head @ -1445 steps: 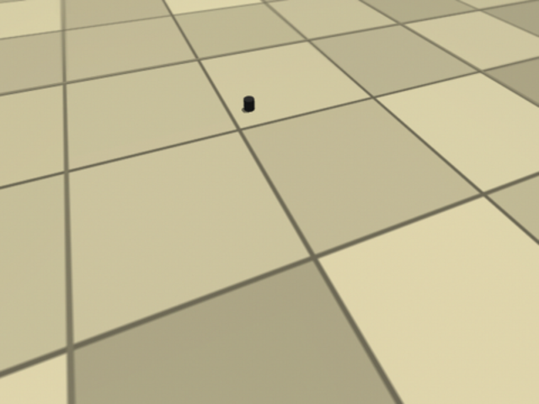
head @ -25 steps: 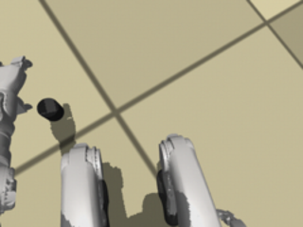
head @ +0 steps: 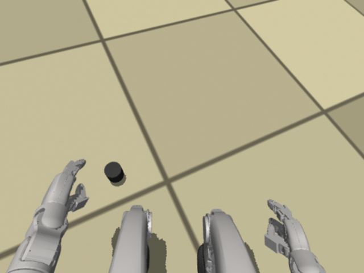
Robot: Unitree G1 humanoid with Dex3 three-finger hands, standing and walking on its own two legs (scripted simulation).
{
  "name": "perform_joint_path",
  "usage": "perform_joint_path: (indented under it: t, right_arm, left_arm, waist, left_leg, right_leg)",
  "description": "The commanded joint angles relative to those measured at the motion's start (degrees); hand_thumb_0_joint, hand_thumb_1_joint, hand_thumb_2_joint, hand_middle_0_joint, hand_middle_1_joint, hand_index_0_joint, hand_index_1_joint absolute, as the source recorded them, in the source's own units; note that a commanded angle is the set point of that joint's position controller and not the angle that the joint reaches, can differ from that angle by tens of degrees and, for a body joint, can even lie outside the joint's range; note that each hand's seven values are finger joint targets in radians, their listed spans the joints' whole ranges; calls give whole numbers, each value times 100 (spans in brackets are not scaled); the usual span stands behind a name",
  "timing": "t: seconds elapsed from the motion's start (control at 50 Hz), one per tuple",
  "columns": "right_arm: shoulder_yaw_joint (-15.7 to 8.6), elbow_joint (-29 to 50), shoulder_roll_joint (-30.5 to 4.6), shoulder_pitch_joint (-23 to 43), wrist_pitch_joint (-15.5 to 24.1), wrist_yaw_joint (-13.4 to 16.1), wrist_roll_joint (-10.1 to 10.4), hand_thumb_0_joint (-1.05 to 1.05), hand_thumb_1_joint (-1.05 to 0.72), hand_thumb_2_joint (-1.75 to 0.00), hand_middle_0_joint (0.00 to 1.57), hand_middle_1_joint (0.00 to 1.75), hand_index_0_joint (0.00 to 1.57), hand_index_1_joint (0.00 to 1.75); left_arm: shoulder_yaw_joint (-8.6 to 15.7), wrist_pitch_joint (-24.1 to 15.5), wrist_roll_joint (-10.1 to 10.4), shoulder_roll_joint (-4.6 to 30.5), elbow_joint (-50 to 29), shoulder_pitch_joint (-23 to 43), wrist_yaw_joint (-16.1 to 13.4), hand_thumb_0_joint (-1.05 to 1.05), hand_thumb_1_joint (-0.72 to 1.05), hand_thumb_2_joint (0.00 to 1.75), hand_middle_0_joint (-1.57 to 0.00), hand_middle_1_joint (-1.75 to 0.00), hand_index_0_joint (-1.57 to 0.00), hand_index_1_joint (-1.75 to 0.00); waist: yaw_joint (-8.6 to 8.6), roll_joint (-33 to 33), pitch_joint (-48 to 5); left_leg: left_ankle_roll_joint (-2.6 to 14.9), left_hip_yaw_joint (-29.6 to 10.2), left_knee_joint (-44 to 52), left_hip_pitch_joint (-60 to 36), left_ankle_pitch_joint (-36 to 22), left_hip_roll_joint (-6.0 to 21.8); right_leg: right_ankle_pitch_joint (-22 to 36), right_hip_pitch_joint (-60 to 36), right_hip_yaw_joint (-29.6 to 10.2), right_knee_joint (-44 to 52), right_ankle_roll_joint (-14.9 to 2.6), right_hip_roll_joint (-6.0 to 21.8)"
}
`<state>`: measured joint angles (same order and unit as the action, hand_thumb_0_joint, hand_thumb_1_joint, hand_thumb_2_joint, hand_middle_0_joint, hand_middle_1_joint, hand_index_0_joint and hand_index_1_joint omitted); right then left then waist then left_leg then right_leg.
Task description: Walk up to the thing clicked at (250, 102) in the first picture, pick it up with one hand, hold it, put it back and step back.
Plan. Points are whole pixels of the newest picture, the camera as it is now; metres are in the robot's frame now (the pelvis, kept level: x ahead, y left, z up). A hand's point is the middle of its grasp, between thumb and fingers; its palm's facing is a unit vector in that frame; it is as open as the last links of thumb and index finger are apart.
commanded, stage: home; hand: left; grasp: from above
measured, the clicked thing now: (114, 172) +0.49 +0.27 -0.52
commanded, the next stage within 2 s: none
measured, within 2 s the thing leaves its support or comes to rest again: neither
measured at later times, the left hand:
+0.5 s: hand (62, 209) +0.23 +0.19 +0.10, palm faces +0.12 -0.97 -0.20, open 7.4 cm
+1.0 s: hand (59, 222) +0.21 +0.18 +0.11, palm faces +0.12 -0.97 -0.19, open 7.4 cm
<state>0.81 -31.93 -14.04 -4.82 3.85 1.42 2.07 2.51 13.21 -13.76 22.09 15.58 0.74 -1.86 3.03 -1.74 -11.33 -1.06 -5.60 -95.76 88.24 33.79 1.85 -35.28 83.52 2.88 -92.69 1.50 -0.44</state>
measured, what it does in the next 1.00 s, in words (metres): rises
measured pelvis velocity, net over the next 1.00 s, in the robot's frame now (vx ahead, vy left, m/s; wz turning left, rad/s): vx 0.06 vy -0.01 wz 0.07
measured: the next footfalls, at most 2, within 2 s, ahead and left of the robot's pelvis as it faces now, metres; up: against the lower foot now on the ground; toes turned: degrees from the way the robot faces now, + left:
none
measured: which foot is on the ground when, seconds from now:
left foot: down 0.00-1.00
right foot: down 0.00-1.00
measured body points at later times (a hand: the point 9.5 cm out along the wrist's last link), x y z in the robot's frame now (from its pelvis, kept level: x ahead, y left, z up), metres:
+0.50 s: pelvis +0.07 +0.00 +0.15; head +0.09 +0.01 +0.60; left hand +0.22 +0.24 +0.12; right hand +0.22 -0.24 +0.08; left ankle +0.08 +0.12 -0.53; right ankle +0.07 -0.14 -0.53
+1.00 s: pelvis +0.06 -0.01 +0.15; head +0.08 +0.00 +0.60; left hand +0.20 +0.24 +0.12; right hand +0.25 -0.23 +0.10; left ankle +0.08 +0.12 -0.53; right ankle +0.07 -0.14 -0.53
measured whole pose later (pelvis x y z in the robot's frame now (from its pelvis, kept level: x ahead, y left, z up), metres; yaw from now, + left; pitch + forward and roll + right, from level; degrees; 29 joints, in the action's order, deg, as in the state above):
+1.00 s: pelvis +0.06 -0.01 +0.15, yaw +4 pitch +9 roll -3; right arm 2.5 -30.4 -12.8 -16.0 14.1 10.6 0.2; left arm 2.1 26.1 3.0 12.4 -7.2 -28.5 -0.6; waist 1.9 -2.9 -9.2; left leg -1.3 -4.2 -58.2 41.0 26.7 1.9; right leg -27.7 36.2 3.1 -54.6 0.9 0.2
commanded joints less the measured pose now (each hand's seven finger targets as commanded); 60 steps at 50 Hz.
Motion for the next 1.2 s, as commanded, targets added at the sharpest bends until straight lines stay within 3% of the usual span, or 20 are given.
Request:
perform_joint_path:
  t: [0.0, 0.2, 0.3, 0.34, 0.42, 0.52, 0.62, 0.68, 0.78, 1.02, 1.18]
  right_arm:
    - [-343, 670, -810, -245, 351, 215, 33, 0, -90, -90, 20, 30, 20, 30]
    - [-103, 804, -539, -680, 672, 708, 45, 0, -90, -90, 20, 30, 20, 30]
    - [-92, 950, -486, -890, 836, 901, 12, 0, -90, -90, 20, 30, 20, 30]
    - [-93, 1009, -446, -954, 894, 947, -6, 0, -90, -90, 20, 30, 20, 30]
    - [-100, 1079, -423, -995, 1001, 1002, -55, 0, -90, -90, 20, 30, 20, 30]
    - [-155, 1139, -470, -926, 1113, 1012, -112, 0, -90, -90, 20, 30, 20, 30]
    - [-183, 1085, -530, -875, 1235, 1000, -155, 0, -90, -90, 20, 30, 20, 30]
    - [-199, 1098, -549, -835, 1294, 986, -173, 0, -90, -90, 20, 30, 20, 30]
    - [-202, 1047, -554, -807, 1332, 971, -193, 0, -90, -90, 20, 30, 20, 30]
    - [-163, 1040, -551, -709, 1355, 987, -194, 0, -90, -90, 20, 30, 20, 30]
    - [-164, 1028, -551, -706, 1369, 991, -185, 0, -90, -90, 20, 30, 20, 30]
  left_arm:
    - [395, 91, 653, 688, -1583, 380, -220, 0, 90, 90, -20, -30, -20, -30]
    - [441, 829, 1545, -43, -2351, -1242, -312, 0, 90, 90, -20, -30, -20, -30]
    - [543, 1026, 1764, -208, -2885, -2129, -258, 0, 90, 90, -20, -30, -20, -30]
    - [435, 1093, 1810, -337, -3101, -2408, -228, 0, 90, 90, -20, -30, -20, -30]
    - [350, 1163, 1780, -421, -3351, -2900, -154, 0, 90, 90, -20, -30, -20, -30]
    - [307, 1145, 1723, -453, -3408, -3065, -32, 0, 90, 90, -20, -30, -20, -30]
    - [263, 1084, 1681, -438, -3285, -2765, 79, 0, 90, 90, -20, -30, -20, -30]
    - [355, 1029, 1684, -378, -3368, -2716, 104, 0, 90, 90, -20, -30, -20, -30]
    - [307, 998, 1632, -357, -3463, -2749, 87, 0, 90, 90, -20, -30, -20, -30]
    - [287, 1008, 1648, -364, -3349, -2789, 53, 0, 90, 90, -20, -30, -20, -30]
    - [307, 1021, 1649, -362, -3313, -2779, 59, 0, 90, 90, -20, -30, -20, -30]
  waist:
    - [195, -601, -1870]
    - [186, -336, -1334]
    - [44, -388, -1032]
    - [58, -300, -957]
    - [4, -250, -685]
    - [7, -32, -249]
    - [50, 39, 20]
    - [6, 12, -149]
    - [-20, -210, -331]
    - [-60, 46, -151]
    - [-110, -153, -47]
  left_leg:
    - [213, -57, 2344, -2782, 458, -60]
    - [170, 109, 3475, -4146, -1022, -109]
    - [141, 163, 4072, -4844, -1584, -119]
    - [148, 231, 4206, -5028, -1873, -138]
    - [155, 273, 4414, -5286, -2199, -158]
    - [184, 302, 4641, -5344, -1953, -169]
    - [191, 336, 4706, -5342, -1635, -182]
    - [186, 353, 4683, -5437, -1687, -189]
    - [149, 334, 4680, -5593, -1912, -184]
    - [186, 352, 4697, -5424, -1592, -185]
    - [160, 263, 4863, -5347, -1254, -154]
  right_leg:
    - [92, -1587, -99, 2060, -250, -95]
    - [1291, -3473, -71, 3448, -209, -101]
    - [1756, -4163, 7, 4025, -199, -110]
    - [1997, -4440, 36, 4228, -194, -132]
    - [2261, -4692, 88, 4460, -187, -143]
    - [1996, -4755, 155, 4696, -152, -144]
    - [1701, -4623, 147, 4781, -119, -105]
    - [1758, -4726, 129, 4761, -107, -89]
    - [1953, -4821, 123, 4683, -130, -91]
    - [1686, -4825, 109, 4821, -97, -73]
    - [1374, -4717, 149, 4762, -131, -111]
